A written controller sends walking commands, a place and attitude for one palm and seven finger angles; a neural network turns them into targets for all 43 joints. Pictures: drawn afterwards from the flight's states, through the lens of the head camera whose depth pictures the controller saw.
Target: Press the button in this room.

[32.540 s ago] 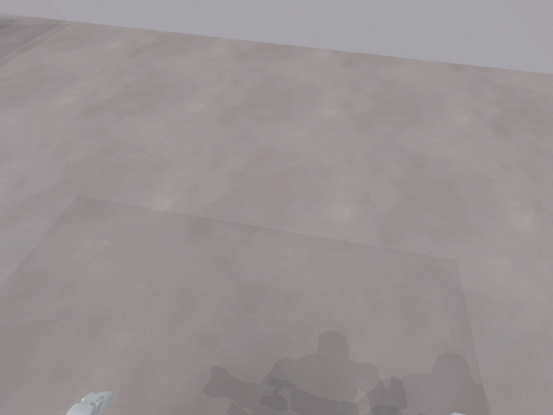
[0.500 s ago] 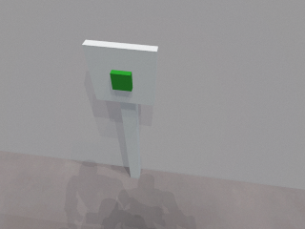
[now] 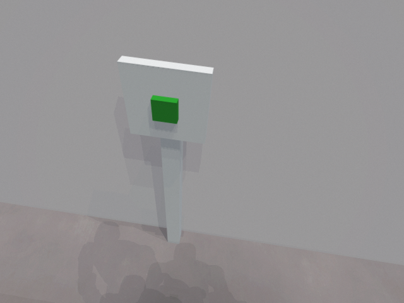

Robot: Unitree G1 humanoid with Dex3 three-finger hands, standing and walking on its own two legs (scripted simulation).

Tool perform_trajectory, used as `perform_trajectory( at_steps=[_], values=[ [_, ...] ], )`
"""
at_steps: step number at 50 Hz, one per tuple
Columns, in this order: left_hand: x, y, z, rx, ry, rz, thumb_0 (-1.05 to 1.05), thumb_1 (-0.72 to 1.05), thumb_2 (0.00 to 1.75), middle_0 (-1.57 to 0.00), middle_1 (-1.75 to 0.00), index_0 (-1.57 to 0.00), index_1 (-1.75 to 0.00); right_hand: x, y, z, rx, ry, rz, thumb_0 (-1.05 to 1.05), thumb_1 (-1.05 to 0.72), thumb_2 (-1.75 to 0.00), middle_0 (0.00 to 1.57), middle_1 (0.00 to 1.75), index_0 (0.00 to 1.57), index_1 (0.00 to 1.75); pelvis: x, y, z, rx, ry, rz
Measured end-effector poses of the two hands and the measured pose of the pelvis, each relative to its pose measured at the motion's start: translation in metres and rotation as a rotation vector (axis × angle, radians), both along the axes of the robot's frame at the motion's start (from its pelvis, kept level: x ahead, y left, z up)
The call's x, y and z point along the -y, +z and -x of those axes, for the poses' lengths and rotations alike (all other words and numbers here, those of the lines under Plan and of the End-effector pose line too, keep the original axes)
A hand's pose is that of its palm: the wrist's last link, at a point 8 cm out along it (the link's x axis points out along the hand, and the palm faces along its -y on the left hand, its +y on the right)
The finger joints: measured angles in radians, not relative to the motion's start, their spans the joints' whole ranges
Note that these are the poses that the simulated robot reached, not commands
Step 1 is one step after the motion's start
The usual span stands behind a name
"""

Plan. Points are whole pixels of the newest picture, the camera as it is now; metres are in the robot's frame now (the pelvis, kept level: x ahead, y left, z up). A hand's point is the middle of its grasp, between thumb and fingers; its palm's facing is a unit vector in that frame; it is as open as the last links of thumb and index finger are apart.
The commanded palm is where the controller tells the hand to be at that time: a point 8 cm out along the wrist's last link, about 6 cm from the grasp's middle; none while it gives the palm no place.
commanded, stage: come to a stop and stand still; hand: left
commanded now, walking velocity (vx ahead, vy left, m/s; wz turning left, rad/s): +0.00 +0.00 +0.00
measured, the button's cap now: (165, 109) +0.53 +0.13 +0.11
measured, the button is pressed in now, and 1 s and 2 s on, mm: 0 0 0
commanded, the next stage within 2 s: look again from close up in 0.50 s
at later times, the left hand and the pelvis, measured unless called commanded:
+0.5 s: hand out of the picture -0.06 +0.15 -0.18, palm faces +0.03 -0.99 -0.15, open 7.4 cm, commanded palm none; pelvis -0.01 +0.00 +0.00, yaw +0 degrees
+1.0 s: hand out of the picture -0.04 +0.13 -0.18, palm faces +0.04 -0.99 -0.12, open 7.4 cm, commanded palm none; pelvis -0.01 -0.01 +0.00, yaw +0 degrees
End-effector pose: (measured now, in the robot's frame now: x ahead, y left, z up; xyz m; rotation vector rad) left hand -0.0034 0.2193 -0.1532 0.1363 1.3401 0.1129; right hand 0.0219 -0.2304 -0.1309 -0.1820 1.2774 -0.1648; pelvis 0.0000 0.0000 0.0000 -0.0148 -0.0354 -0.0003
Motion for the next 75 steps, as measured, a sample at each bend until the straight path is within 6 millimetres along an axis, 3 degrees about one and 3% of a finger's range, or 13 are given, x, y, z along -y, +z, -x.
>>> perform_trajectory(
  at_steps=[15,26,46,61,63,66,68,70,72,75],
  values=[
    [0.010,0.000,0.041,-0.086,0.025,0.017,0.00,0.90,0.90,-0.20,-0.30,-0.20,-0.30,-0.005,-0.003,0.029,-0.068,-0.024,-0.016,0.00,-0.92,-0.90,0.20,0.30,0.20,0.30,0.002,0.002,0.010,-0.003,0.000,0.003],
    [0.016,0.002,0.056,-0.110,0.041,0.016,0.00,0.91,0.90,-0.20,-0.30,-0.20,-0.30,-0.009,-0.007,0.045,-0.104,-0.037,-0.040,0.01,-0.92,-0.90,0.20,0.30,0.20,0.30,0.005,0.002,0.015,-0.011,0.001,0.001],
    [0.034,0.001,0.047,-0.097,0.053,0.041,0.00,0.91,0.90,-0.20,-0.30,-0.20,-0.30,-0.008,-0.008,0.048,-0.124,-0.044,-0.048,0.01,-0.92,-0.90,0.20,0.30,0.20,0.30,0.012,0.001,0.011,-0.022,0.006,0.001],
    [0.033,0.002,0.034,-0.091,0.049,0.033,0.00,0.91,0.90,-0.20,-0.30,-0.20,-0.30,-0.007,-0.008,0.039,-0.136,-0.036,-0.045,0.01,-0.92,-0.90,0.20,0.30,0.20,0.30,0.012,0.002,0.002,-0.028,0.007,0.005],
    [0.023,0.019,0.006,0.039,0.101,-0.001,0.02,0.93,0.90,-0.21,-0.31,-0.20,-0.31,-0.001,-0.005,0.028,-0.041,-0.026,-0.014,0.02,-0.93,-0.90,0.20,0.30,0.20,0.30,0.011,-0.001,0.002,-0.017,0.009,0.002],
    [-0.012,0.069,-0.052,0.401,0.135,-0.147,0.06,0.99,0.90,-0.23,-0.33,-0.23,-0.33,0.013,0.001,-0.005,0.194,-0.020,0.020,0.03,-0.94,-0.90,0.21,0.30,0.20,0.30,0.011,-0.006,-0.002,-0.026,0.021,-0.009],
    [-0.016,0.108,-0.096,0.643,0.118,-0.168,0.06,0.99,0.90,-0.25,-0.36,-0.25,-0.36,0.021,0.005,-0.034,0.342,-0.007,0.032,0.02,-0.93,-0.90,0.21,0.30,0.20,0.30,0.010,-0.010,-0.002,-0.027,0.032,-0.009],
    [-0.004,0.142,-0.137,0.880,0.060,-0.139,0.05,0.98,0.90,-0.28,-0.40,-0.27,-0.39,0.028,0.012,-0.065,0.483,0.016,0.044,0.02,-0.93,-0.90,0.20,0.30,0.20,0.30,0.009,-0.015,-0.001,-0.039,0.038,-0.005],
    [0.018,0.165,-0.170,1.084,0.000,-0.050,0.04,0.97,0.90,-0.32,-0.44,-0.31,-0.44,0.034,0.020,-0.095,0.607,0.036,0.053,0.02,-0.93,-0.90,0.20,0.30,0.20,0.30,0.010,-0.022,0.001,-0.070,0.031,-0.006],
    [0.053,0.168,-0.190,1.269,-0.083,0.149,0.02,0.95,0.90,-0.38,-0.51,-0.38,-0.51,0.041,0.036,-0.134,0.732,0.059,0.059,0.02,-0.92,-0.90,0.20,0.30,0.20,0.30,0.016,-0.035,0.000,-0.119,0.005,-0.014]
  ],
)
